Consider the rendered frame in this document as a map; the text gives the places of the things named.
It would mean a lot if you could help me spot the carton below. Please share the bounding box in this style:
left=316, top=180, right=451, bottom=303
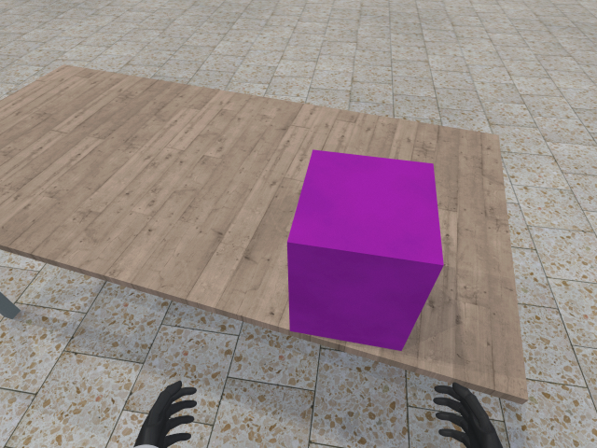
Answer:
left=287, top=150, right=444, bottom=351

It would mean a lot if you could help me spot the robot right hand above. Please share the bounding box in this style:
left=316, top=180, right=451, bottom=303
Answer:
left=433, top=382, right=503, bottom=448

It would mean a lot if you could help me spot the table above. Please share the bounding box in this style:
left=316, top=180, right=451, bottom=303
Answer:
left=0, top=64, right=528, bottom=404

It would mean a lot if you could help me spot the robot left hand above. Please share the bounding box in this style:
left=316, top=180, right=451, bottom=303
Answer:
left=133, top=381, right=197, bottom=448

